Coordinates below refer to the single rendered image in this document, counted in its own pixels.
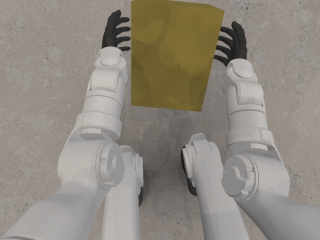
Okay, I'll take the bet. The left robot forearm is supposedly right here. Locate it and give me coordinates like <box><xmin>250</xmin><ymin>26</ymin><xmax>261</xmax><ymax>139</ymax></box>
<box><xmin>57</xmin><ymin>46</ymin><xmax>128</xmax><ymax>179</ymax></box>

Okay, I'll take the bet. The carton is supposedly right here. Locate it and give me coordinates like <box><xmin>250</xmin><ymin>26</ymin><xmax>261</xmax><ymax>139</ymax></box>
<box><xmin>131</xmin><ymin>0</ymin><xmax>225</xmax><ymax>112</ymax></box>

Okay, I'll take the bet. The robot foot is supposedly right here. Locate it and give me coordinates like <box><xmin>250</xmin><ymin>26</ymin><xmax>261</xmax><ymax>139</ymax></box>
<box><xmin>138</xmin><ymin>169</ymin><xmax>144</xmax><ymax>207</ymax></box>
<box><xmin>181</xmin><ymin>146</ymin><xmax>198</xmax><ymax>196</ymax></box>

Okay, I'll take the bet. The robot right upper arm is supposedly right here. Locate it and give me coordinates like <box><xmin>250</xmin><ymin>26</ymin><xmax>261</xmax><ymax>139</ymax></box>
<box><xmin>221</xmin><ymin>152</ymin><xmax>320</xmax><ymax>240</ymax></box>

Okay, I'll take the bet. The robot left hand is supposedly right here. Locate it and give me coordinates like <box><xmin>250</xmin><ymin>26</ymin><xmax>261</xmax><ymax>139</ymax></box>
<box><xmin>101</xmin><ymin>10</ymin><xmax>131</xmax><ymax>52</ymax></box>

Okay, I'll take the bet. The left robot foot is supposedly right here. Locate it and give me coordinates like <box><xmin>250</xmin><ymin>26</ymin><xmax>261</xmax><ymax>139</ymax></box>
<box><xmin>138</xmin><ymin>169</ymin><xmax>144</xmax><ymax>207</ymax></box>

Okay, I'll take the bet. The robot right hand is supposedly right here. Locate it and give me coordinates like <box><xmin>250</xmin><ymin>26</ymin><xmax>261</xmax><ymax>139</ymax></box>
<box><xmin>214</xmin><ymin>21</ymin><xmax>248</xmax><ymax>67</ymax></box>

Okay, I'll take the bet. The right robot forearm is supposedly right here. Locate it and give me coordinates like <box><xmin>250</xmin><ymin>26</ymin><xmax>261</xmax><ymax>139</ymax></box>
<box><xmin>220</xmin><ymin>58</ymin><xmax>285</xmax><ymax>167</ymax></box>

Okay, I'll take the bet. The right robot foot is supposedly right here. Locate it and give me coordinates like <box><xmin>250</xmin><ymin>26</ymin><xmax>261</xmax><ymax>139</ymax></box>
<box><xmin>181</xmin><ymin>146</ymin><xmax>198</xmax><ymax>196</ymax></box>

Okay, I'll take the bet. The robot left upper arm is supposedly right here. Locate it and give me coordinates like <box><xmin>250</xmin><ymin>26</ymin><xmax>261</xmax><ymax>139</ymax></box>
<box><xmin>0</xmin><ymin>139</ymin><xmax>125</xmax><ymax>240</ymax></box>

